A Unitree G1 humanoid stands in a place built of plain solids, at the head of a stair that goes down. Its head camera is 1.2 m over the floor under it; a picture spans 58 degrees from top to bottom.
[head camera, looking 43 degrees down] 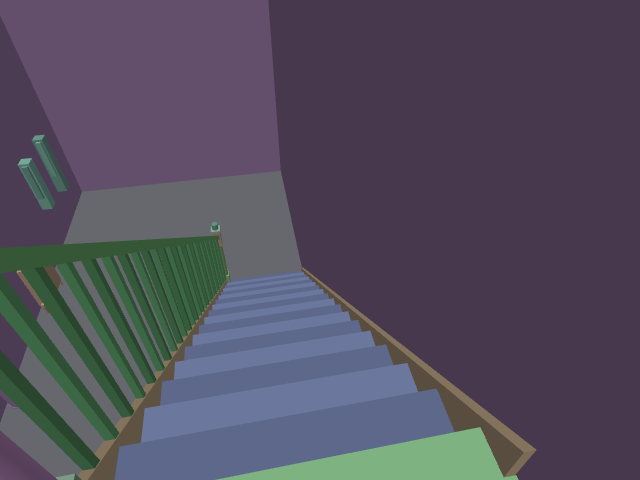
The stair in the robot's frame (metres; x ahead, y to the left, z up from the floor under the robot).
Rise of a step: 0.20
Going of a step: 0.22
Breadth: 1.05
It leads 11 degrees to the left of straight ahead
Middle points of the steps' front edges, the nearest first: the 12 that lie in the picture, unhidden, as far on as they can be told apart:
0.43 0.06 0.00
0.65 0.11 -0.20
0.87 0.15 -0.40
1.09 0.20 -0.60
1.31 0.24 -0.80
1.53 0.28 -1.00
1.75 0.32 -1.20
1.97 0.36 -1.40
2.19 0.40 -1.60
2.42 0.45 -1.80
2.64 0.49 -2.00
2.86 0.53 -2.19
